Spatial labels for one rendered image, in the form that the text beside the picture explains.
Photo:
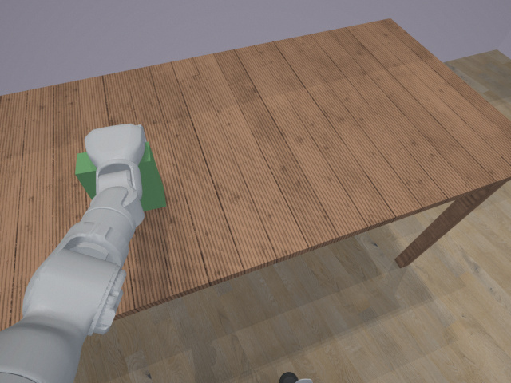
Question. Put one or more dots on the robot left forearm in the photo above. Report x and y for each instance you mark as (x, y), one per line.
(109, 223)

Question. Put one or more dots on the table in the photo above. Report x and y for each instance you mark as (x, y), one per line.
(265, 153)

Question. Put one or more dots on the robot left upper arm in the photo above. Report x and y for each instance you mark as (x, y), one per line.
(78, 295)

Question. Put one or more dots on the left robot hand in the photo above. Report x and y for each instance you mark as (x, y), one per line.
(123, 141)

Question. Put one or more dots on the sponge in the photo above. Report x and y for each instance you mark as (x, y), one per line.
(152, 187)

